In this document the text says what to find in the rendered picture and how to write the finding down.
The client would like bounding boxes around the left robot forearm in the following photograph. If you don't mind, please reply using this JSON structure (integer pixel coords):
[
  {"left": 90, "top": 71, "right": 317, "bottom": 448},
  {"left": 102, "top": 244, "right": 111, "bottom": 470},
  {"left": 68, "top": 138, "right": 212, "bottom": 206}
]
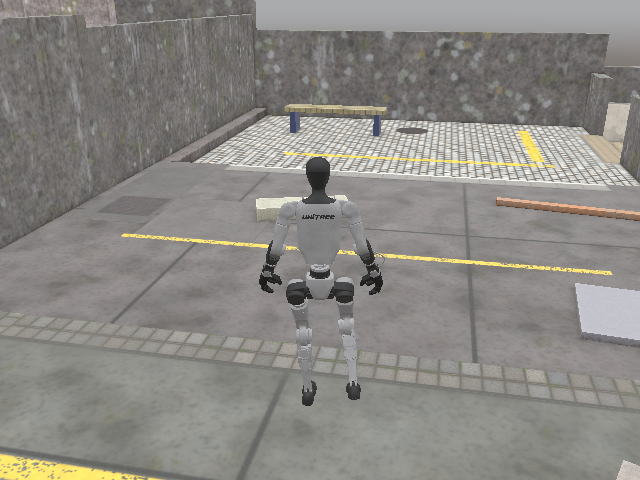
[{"left": 261, "top": 240, "right": 280, "bottom": 277}]

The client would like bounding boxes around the right robot upper arm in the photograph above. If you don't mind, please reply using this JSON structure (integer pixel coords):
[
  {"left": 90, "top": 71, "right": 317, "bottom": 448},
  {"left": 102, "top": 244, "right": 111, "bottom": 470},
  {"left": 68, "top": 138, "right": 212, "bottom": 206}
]
[{"left": 339, "top": 200, "right": 369, "bottom": 255}]

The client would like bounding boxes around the left robot upper arm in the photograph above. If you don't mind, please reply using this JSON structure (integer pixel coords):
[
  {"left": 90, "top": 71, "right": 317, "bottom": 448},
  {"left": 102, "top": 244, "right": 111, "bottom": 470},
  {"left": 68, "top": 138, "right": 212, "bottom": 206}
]
[{"left": 270, "top": 201, "right": 298, "bottom": 256}]

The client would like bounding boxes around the robot torso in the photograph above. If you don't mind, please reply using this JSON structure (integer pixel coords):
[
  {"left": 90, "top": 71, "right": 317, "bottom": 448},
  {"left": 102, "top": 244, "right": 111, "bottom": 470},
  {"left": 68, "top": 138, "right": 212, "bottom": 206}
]
[{"left": 296, "top": 195, "right": 342, "bottom": 300}]

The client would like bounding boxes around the right robot forearm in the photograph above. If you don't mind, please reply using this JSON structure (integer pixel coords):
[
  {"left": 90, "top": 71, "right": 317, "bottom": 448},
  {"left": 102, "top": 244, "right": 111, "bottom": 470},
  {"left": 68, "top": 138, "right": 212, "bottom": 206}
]
[{"left": 359, "top": 239, "right": 380, "bottom": 278}]

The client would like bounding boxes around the robot right hand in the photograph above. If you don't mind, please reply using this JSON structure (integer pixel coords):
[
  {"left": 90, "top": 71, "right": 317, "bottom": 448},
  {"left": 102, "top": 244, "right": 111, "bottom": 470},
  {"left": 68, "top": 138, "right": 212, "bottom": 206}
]
[{"left": 360, "top": 272, "right": 383, "bottom": 295}]

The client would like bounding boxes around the humanoid robot head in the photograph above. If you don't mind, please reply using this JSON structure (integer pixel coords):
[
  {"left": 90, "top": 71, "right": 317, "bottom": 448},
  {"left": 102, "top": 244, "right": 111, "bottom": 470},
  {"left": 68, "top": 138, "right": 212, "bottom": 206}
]
[{"left": 302, "top": 157, "right": 336, "bottom": 204}]

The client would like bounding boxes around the robot left hand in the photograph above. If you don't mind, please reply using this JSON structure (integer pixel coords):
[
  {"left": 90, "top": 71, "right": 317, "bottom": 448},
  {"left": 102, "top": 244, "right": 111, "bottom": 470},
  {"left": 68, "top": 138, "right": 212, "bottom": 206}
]
[{"left": 259, "top": 273, "right": 282, "bottom": 293}]

